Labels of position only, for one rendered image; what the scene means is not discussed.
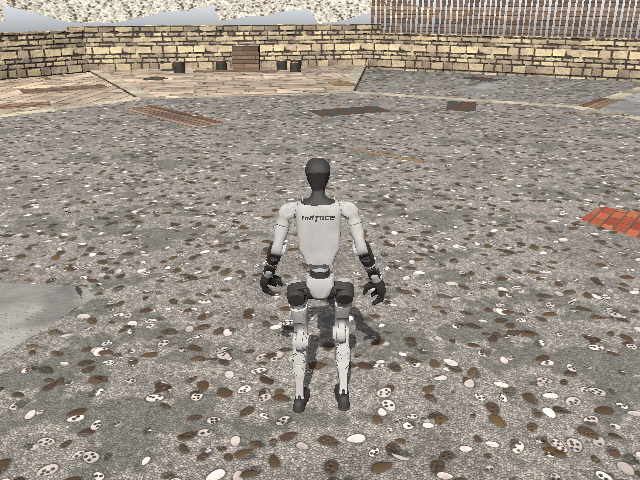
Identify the robot right upper arm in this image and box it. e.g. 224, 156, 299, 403
339, 201, 369, 256

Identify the robot left forearm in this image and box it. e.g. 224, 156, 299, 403
262, 241, 281, 278

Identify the left robot hand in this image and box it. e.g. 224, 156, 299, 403
260, 273, 283, 296

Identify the robot right shin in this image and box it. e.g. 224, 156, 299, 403
335, 325, 350, 395

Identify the robot right thigh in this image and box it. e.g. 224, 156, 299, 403
332, 278, 354, 343

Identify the right robot hand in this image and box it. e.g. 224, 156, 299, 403
363, 279, 386, 305

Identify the robot left upper arm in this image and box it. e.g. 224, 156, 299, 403
270, 201, 298, 256

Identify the robot right forearm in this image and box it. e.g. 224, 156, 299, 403
359, 240, 382, 283

